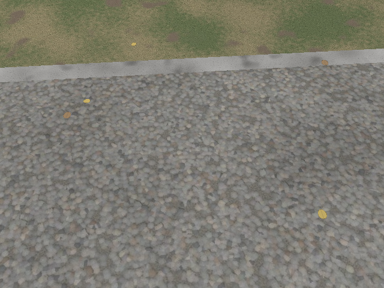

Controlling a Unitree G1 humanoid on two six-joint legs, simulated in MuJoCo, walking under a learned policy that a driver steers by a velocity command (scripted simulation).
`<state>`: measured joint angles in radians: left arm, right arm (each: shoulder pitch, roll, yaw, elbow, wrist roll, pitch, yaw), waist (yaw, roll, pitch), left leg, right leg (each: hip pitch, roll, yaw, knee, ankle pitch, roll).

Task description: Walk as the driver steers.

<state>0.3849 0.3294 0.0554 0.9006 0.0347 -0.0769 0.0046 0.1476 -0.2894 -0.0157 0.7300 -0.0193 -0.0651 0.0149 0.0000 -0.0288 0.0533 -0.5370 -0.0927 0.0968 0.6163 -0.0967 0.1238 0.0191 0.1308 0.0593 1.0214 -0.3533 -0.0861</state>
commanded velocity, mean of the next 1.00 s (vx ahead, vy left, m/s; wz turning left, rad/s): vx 1.00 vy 0.00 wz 0.36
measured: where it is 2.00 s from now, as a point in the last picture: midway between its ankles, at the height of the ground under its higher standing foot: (148, 33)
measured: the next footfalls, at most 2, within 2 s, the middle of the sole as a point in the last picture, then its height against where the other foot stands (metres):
right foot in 0.38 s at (233, 245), level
left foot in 0.78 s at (128, 184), level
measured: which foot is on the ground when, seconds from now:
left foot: down 0.00-0.36, up 0.38-0.76, down 0.78-1.00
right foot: up 0.00-0.36, down 0.38-0.80, up 0.82-1.00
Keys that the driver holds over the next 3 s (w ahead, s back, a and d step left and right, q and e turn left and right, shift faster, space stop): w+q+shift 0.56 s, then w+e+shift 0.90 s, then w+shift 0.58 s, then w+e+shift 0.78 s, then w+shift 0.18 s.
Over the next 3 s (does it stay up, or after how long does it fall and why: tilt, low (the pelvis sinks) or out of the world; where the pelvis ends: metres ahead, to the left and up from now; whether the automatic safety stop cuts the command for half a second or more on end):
stays up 2.66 -0.15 -0.01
